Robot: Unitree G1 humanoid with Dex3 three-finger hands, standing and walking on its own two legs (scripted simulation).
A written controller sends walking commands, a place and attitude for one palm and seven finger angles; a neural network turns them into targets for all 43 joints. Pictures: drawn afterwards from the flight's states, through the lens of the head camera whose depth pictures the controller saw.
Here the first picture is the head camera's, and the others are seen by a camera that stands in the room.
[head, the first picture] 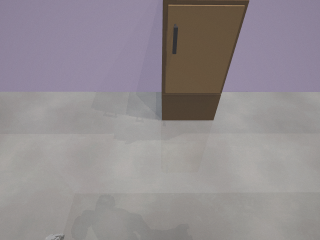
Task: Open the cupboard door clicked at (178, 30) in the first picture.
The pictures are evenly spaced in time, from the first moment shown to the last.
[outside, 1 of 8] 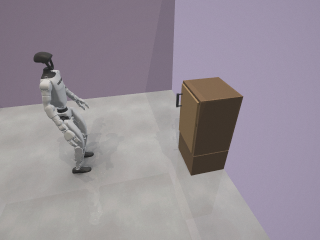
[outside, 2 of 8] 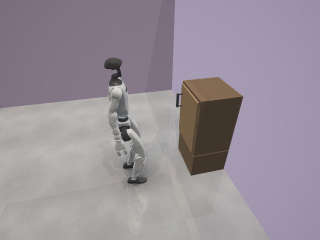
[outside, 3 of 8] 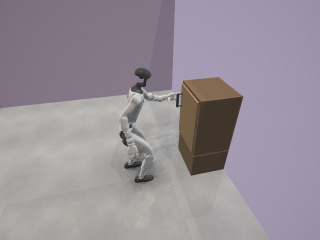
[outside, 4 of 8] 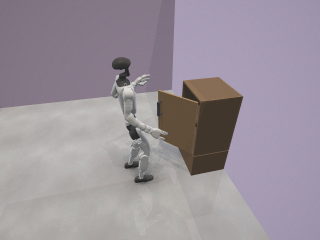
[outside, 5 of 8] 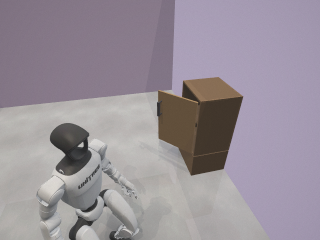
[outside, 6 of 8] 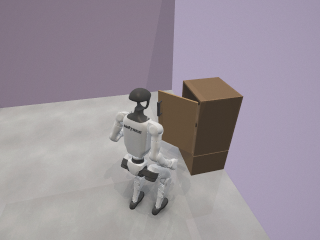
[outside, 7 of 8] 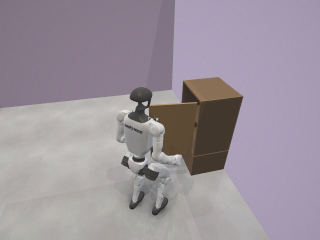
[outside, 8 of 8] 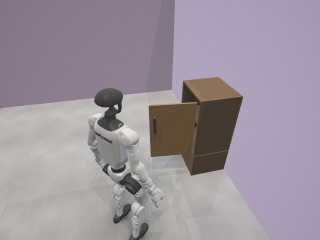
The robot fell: no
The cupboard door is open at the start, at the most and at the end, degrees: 0 83 83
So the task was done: yes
